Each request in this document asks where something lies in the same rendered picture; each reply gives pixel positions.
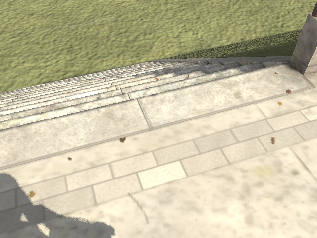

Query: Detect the stairs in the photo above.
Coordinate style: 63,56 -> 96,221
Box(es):
0,61 -> 265,130

